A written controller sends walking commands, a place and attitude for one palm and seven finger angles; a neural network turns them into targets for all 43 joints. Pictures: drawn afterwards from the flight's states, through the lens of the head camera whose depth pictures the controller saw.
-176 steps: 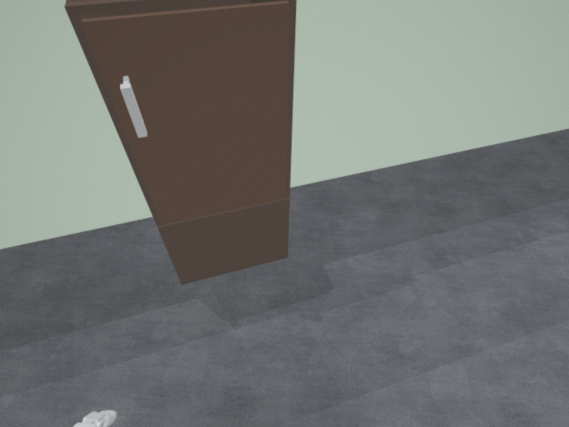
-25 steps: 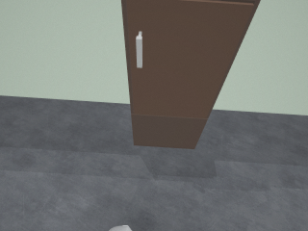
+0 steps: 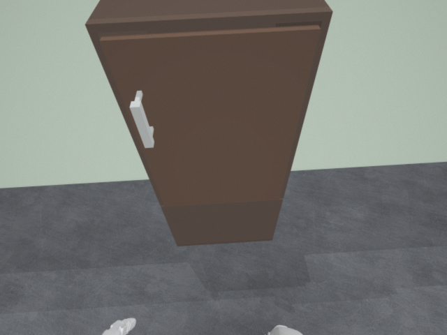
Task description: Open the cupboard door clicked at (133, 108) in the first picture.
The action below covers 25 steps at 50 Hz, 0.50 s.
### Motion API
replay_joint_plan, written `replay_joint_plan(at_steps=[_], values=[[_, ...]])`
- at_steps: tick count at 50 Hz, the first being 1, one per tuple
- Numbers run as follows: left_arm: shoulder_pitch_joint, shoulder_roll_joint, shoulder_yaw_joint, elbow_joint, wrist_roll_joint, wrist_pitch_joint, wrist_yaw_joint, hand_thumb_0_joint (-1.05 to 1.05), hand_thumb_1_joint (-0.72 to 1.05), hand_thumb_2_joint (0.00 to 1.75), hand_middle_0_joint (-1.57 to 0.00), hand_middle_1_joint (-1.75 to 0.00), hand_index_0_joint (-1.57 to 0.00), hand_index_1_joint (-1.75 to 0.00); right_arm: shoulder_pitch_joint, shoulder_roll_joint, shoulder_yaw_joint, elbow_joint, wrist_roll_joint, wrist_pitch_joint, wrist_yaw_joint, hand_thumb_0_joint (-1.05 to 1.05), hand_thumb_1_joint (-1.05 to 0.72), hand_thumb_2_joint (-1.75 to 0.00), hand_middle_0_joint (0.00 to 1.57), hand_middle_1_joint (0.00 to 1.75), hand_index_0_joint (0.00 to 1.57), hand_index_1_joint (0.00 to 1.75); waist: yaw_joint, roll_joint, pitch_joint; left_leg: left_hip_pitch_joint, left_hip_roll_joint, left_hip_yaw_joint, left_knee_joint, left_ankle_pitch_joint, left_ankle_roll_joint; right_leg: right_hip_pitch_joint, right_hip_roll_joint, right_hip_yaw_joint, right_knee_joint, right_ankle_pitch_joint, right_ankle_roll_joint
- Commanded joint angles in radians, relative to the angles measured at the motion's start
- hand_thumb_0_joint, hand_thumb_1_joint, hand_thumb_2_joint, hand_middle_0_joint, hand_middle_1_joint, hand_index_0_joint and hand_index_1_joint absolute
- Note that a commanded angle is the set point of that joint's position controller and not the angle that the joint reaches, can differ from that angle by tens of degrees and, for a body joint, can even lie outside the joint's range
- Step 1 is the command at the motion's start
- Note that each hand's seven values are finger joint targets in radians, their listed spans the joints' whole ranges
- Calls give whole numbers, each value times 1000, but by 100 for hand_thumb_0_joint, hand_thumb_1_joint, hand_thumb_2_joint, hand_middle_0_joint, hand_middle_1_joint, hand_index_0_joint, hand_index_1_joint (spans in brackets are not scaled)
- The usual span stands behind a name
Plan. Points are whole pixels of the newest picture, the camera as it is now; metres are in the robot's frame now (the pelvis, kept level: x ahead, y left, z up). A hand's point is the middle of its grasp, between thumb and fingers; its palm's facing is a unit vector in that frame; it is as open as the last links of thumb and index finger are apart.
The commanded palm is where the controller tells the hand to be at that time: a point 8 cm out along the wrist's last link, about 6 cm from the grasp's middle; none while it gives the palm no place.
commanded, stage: come to a stop and stand still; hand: left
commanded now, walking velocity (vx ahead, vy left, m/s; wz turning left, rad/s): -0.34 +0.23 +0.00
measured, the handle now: (144, 120) +0.54 +0.19 +0.07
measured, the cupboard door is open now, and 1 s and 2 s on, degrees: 0 0 0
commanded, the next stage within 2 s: look again from close up in 1.34 s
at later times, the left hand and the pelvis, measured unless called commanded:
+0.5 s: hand out of the picture -0.04 +0.27 -0.17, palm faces +0.09 -0.98 -0.18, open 7.4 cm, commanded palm none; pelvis -0.05 +0.07 +0.02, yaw +1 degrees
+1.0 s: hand out of the picture -0.01 +0.19 -0.15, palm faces +0.01 -0.97 -0.22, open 7.2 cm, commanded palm none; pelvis -0.06 +0.01 +0.02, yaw +0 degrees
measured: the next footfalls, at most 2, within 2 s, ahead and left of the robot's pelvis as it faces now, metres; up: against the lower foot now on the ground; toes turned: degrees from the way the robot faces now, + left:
left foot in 0.30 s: -0.01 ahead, +0.13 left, +0.00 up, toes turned +2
right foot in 0.88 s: -0.04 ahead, -0.10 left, +0.00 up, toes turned -3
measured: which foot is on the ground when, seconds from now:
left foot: up 0.00-0.28, down 0.30-1.00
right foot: down 0.00-0.30, up 0.32-0.86, down 0.88-1.00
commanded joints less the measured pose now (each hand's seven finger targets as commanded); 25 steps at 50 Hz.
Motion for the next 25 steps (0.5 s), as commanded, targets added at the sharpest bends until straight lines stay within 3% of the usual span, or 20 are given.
replay_joint_plan(at_steps=[1, 4, 7, 10, 12, 13, 14, 15, 16, 17, 18, 19, 21, 23, 25], values=[[144, 204, 54, -20, -1, 30, 40, 0, 90, 90, -20, -30, -20, -30, 6, -71, -26, -74, 0, 20, -2, 0, -90, -90, 20, 30, 20, 30, 87, -234, -153, -229, -24, -82, 351, -8, -6, 273, -332, 268, -180, 913, -199], [65, 209, 62, -59, 2, 45, 49, 0, 90, 90, -20, -30, -20, -30, -6, -64, -31, -94, -7, 50, 15, 0, -90, -90, 20, 30, 20, 30, 57, -158, -179, -203, -28, -79, 327, 75, -17, 179, -307, 195, -215, 636, -168], [30, 210, 61, -82, 8, 51, 46, 0, 90, 90, -20, -30, -20, -30, -8, -58, -30, -114, -14, 58, 26, 0, -90, -90, 20, 30, 20, 30, 46, -208, -177, -170, -34, -59, 240, 119, -22, 100, -285, 195, -268, 377, -152], [16, 220, 67, -100, 18, 60, 38, 0, 90, 90, -20, -30, -20, -30, 10, -49, -27, -124, -12, 41, 32, 0, -90, -90, 20, 30, 20, 30, 44, -234, -180, -104, -32, -26, 71, 118, -5, 61, -259, 207, -298, 71, -134], [0, 215, 67, -103, 19, 68, 32, 0, 90, 90, -20, -30, -20, -30, 62, -49, -25, -117, -12, 24, 32, 0, -90, -90, 20, 30, 20, 30, 16, -251, -167, -12, -32, -1, -115, 164, 10, -9, -224, 209, -298, -133, -100], [-4, 207, 64, -102, 13, 77, 28, 0, 90, 90, -20, -30, -20, -30, 113, -54, -23, -105, -11, 17, 30, 0, -90, -90, 20, 30, 20, 30, -11, -231, -161, 91, -42, 17, -281, 243, 17, -81, -186, 187, -253, -246, -60], [19, 160, 51, -105, 5, 84, 23, 0, 90, 90, -20, -30, -20, -30, 136, -87, -24, -104, -12, 4, 27, 0, -90, -90, 20, 30, 20, 30, -20, -53, -128, 101, -1, -75, -451, 200, 17, -151, -104, 136, -84, -326, -19], [54, 79, 37, -113, -10, 92, 20, 0, 90, 90, -20, -30, -20, -30, 92, -170, -40, -129, -22, -7, 22, 0, -90, -90, 20, 30, 20, 30, -18, 292, -46, -51, 206, -397, -668, -28, 58, -249, 41, 57, 170, -369, 43], [42, 85, 37, -110, -9, 99, 24, 0, 90, 90, -20, -30, -20, -30, -16, -211, -38, -179, -29, -5, 11, 0, -90, -90, 20, 30, 20, 30, 1, 306, 51, -305, 302, -509, -804, -151, 105, -169, 66, 153, 273, -318, 44], [69, 110, 47, -85, -7, 99, 14, 0, 90, 90, -20, -30, -20, -30, -114, -202, -24, -199, -36, -9, 4, 0, -90, -90, 20, 30, 20, 30, 46, 219, 62, -383, 287, -465, -835, -207, 136, -88, 49, 206, 334, -225, 39], [104, 113, 57, -55, 5, 102, 7, 0, 90, 90, -20, -30, -20, -30, -162, -190, -22, -197, -37, -14, -2, 0, -90, -90, 20, 30, 20, 30, 70, 215, 44, -339, 232, -406, -798, -151, 105, -100, 72, 203, 415, -175, 44], [146, 125, 59, -32, 7, 98, -1, 0, 90, 90, -20, -30, -20, -30, -171, -158, -12, -194, -33, -20, -6, 0, -90, -90, 20, 30, 20, 30, 85, 164, 39, -299, 201, -357, -766, -87, 88, -115, 78, 212, 464, -133, 44], [199, 116, 52, 9, 5, 87, -9, 0, 90, 90, -20, -30, -20, -30, -132, -143, -5, -179, -26, -34, -11, 0, -90, -90, 20, 30, 20, 30, 77, 74, 17, -142, 160, -261, -736, 59, 73, -164, 85, 201, 480, -62, 59], [206, 120, 46, 19, 6, 79, -11, 0, 90, 90, -20, -30, -20, -30, -54, -140, -11, -152, -19, -38, -18, 0, -90, -90, 20, 30, 20, 30, 45, 66, -32, 25, 168, -240, -715, 157, 81, -215, 87, 193, 470, -53, 67], [192, 120, 45, 17, 6, 78, -11, 0, 90, 90, -20, -30, -20, -30, 17, -130, -13, -124, -16, -42, -28, 0, -90, -90, 20, 30, 20, 30, 21, 43, -41, 114, 198, -252, -703, 269, 83, -229, 75, 205, 430, -62, 73]])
